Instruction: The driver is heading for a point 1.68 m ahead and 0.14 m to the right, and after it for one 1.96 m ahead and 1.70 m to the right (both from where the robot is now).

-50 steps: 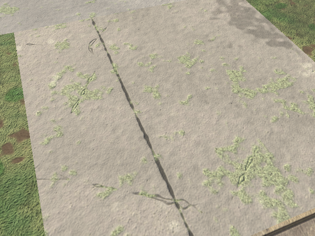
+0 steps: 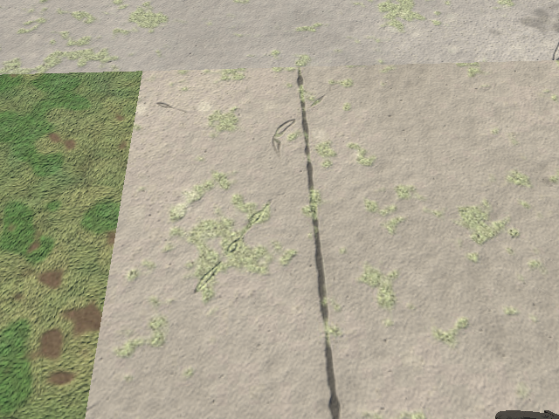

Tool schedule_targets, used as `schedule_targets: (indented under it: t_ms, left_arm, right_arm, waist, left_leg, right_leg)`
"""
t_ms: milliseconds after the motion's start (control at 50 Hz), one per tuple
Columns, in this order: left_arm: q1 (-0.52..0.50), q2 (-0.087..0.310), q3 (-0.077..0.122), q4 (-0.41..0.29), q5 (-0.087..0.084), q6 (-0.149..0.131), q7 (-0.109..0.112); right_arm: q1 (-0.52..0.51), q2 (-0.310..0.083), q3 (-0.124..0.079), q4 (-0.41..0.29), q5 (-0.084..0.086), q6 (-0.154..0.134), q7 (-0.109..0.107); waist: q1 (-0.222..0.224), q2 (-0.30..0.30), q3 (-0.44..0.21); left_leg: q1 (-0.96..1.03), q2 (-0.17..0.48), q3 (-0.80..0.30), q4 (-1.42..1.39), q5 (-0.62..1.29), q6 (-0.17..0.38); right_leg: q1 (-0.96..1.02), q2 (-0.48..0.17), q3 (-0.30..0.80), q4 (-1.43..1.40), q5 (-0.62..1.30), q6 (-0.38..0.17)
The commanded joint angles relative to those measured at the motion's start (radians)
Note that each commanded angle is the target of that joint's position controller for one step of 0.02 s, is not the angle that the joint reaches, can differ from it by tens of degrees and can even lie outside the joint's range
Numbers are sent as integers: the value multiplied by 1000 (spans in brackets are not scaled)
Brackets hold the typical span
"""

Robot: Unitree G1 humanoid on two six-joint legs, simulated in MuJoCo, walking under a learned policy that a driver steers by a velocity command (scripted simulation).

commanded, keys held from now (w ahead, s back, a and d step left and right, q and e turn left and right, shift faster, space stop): q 0.02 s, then no key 0.98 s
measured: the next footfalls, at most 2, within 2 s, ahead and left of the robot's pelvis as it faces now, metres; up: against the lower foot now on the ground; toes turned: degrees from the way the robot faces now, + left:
right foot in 0.42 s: +0.23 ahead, -0.15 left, +0.00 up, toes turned +7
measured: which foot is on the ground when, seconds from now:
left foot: down 0.00-1.00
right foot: up 0.00-0.40, down 0.42-1.00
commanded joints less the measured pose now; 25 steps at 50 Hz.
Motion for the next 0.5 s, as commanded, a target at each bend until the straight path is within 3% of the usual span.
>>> schedule_targets:
  t_ms: [20,40,60,80,120,180,220,280,340,380,400,420,440,460,480,500]
  left_arm:
    - [-33,140,14,-134,-33,-60,-19]
    - [-62,129,9,-138,-28,-57,-10]
    - [-70,134,14,-125,-10,-45,2]
    - [-53,146,22,-125,-6,-26,7]
    - [-8,118,21,-122,-3,3,12]
    - [-16,90,13,-124,5,16,24]
    - [-49,82,9,-130,4,22,23]
    - [-113,83,7,-141,-3,29,17]
    - [-147,91,10,-145,-6,30,11]
    - [-139,87,11,-142,-2,23,6]
    - [-120,77,9,-135,3,16,1]
    - [-112,98,11,-133,15,9,0]
    - [-106,164,24,-139,22,9,6]
    - [-135,160,23,-132,18,17,8]
    - [-151,98,13,-130,9,22,2]
    - [-167,71,6,-133,8,23,-4]
  right_arm:
    - [260,-224,-66,-44,-10,-3,-17]
    - [189,-170,-53,-45,14,-3,-19]
    - [132,-132,-40,-57,21,1,-24]
    - [99,-115,-32,-66,10,5,-28]
    - [83,-128,-33,-66,-10,1,-27]
    - [92,-141,-33,-46,-10,-3,-37]
    - [84,-135,-28,-39,-5,8,-46]
    - [77,-128,-20,-26,-11,21,-52]
    - [84,-114,-10,-3,-18,27,-47]
    - [78,-96,1,10,-11,29,-45]
    - [72,-82,8,16,-3,30,-45]
    - [108,-65,16,25,-6,24,-46]
    - [177,-56,18,31,-29,15,-44]
    - [235,-40,19,45,-28,11,-43]
    - [190,-49,21,46,-29,16,-46]
    - [135,-66,16,39,-24,28,-48]
  waist:
    - [-138,56,-459]
    - [-100,-9,-312]
    - [-69,-40,-231]
    - [-32,-25,-199]
    - [3,9,-191]
    - [4,38,-209]
    - [-6,55,-221]
    - [-31,73,-200]
    - [-49,91,-168]
    - [-36,92,-157]
    - [-14,80,-152]
    - [-20,46,-157]
    - [-70,-55,-189]
    - [-115,-173,-199]
    - [-87,-182,-191]
    - [-65,-154,-155]
  left_leg:
    - [845,360,-572,-166,729,326]
    - [688,307,-446,-189,642,265]
    - [541,274,-388,-223,596,229]
    - [417,250,-346,-259,597,217]
    - [298,226,-287,-290,662,213]
    - [291,202,-222,-292,709,195]
    - [304,186,-199,-290,631,169]
    - [295,181,-202,-305,456,147]
    - [300,192,-238,-291,333,142]
    - [310,193,-261,-244,302,125]
    - [298,172,-258,-214,256,95]
    - [275,136,-259,-192,173,46]
    - [224,65,-216,-134,15,0]
    - [185,2,-151,-128,-163,-39]
    - [242,6,-127,-144,-172,-62]
    - [250,8,-129,-153,-130,-65]
  right_leg:
    - [-569,48,251,538,-50,-8]
    - [-595,2,222,443,42,-16]
    - [-558,-28,209,380,94,-11]
    - [-479,-43,211,341,123,-10]
    - [-392,-35,193,273,164,0]
    - [-391,-24,186,128,255,18]
    - [-378,-28,190,30,331,23]
    - [-328,-28,193,-113,404,24]
    - [-276,-14,191,-229,376,16]
    - [-215,3,179,-346,367,-6]
    - [-142,12,168,-475,469,-25]
    - [-56,-27,214,-537,639,-47]
    - [46,-126,293,-490,872,-87]
    - [60,-164,322,-463,855,-157]
    - [-18,-144,323,-486,685,-166]
    - [-56,-99,292,-490,575,-135]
